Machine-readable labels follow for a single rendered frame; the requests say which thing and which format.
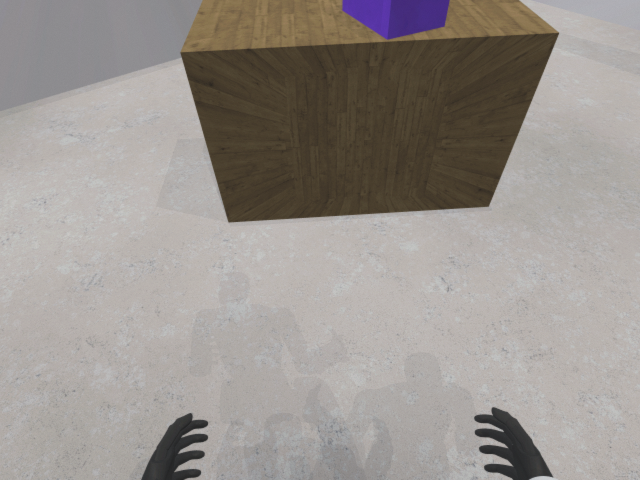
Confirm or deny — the carton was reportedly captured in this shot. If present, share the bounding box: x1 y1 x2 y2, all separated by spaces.
342 0 450 40

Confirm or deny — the pedestal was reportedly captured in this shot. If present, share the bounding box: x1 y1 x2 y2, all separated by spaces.
180 0 559 223

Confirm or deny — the right robot hand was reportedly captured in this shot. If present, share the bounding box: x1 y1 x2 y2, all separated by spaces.
474 407 554 480

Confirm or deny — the left robot hand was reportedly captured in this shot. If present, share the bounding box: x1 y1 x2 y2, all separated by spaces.
141 413 208 480

